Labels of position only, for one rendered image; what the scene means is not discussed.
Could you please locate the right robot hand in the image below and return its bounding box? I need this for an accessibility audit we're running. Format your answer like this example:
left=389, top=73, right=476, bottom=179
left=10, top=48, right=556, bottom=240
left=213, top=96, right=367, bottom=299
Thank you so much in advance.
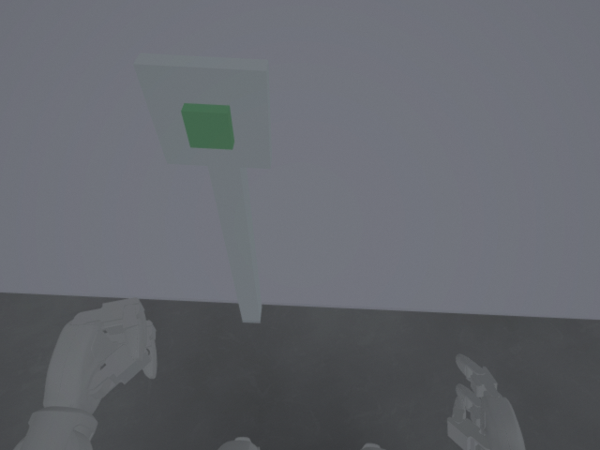
left=447, top=353, right=525, bottom=450

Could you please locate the left robot forearm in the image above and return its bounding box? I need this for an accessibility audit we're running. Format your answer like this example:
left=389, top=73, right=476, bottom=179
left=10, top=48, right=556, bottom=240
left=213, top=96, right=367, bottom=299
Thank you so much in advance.
left=13, top=407, right=98, bottom=450

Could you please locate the panel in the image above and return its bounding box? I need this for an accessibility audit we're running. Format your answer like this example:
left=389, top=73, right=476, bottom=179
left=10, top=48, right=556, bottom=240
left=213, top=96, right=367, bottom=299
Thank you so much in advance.
left=133, top=53, right=272, bottom=323

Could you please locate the button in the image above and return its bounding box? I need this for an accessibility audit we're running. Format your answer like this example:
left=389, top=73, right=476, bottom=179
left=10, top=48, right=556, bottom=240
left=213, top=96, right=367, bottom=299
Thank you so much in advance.
left=181, top=103, right=234, bottom=150

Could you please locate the left robot hand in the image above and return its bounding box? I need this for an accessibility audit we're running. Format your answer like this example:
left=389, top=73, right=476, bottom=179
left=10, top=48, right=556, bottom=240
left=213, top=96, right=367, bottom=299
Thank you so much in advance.
left=43, top=297, right=157, bottom=414

